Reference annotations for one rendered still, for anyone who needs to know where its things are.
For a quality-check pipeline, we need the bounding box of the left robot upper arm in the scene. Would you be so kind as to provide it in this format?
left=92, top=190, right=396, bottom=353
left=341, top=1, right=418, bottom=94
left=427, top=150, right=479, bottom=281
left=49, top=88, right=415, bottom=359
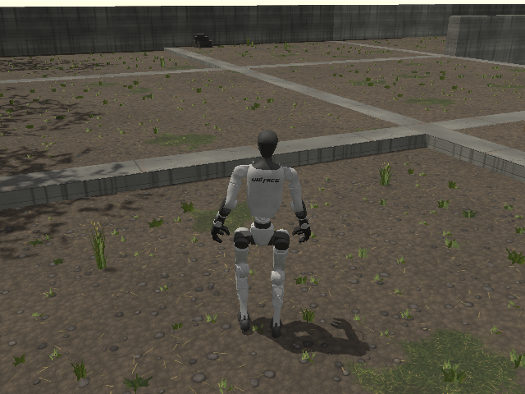
left=223, top=165, right=249, bottom=209

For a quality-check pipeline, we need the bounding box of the right robot hand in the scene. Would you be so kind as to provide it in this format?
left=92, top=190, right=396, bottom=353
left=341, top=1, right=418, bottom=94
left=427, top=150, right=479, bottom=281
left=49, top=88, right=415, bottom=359
left=292, top=226, right=311, bottom=243

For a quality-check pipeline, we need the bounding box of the left robot forearm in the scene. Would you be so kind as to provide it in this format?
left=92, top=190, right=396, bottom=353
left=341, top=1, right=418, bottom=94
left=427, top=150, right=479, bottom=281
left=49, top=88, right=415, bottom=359
left=213, top=197, right=231, bottom=227

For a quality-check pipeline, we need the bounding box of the robot right thigh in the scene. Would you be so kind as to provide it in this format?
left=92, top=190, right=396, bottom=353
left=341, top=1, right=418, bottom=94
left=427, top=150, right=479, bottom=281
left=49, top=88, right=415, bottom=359
left=271, top=229, right=290, bottom=286

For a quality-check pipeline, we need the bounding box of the robot left shin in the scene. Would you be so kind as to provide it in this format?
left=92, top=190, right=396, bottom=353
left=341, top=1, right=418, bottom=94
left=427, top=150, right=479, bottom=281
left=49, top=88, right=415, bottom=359
left=235, top=264, right=249, bottom=320

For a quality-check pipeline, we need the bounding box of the right robot forearm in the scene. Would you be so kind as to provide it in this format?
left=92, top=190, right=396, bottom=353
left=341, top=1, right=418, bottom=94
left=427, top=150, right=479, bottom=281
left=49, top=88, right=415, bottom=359
left=295, top=200, right=309, bottom=229

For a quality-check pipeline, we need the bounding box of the left robot hand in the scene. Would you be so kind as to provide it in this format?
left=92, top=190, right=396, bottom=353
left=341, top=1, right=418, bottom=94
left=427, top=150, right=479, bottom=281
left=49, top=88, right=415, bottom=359
left=211, top=224, right=230, bottom=243

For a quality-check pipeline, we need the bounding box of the right robot upper arm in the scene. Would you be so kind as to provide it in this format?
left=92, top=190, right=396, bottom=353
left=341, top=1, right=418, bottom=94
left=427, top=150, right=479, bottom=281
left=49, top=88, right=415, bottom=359
left=283, top=167, right=304, bottom=212

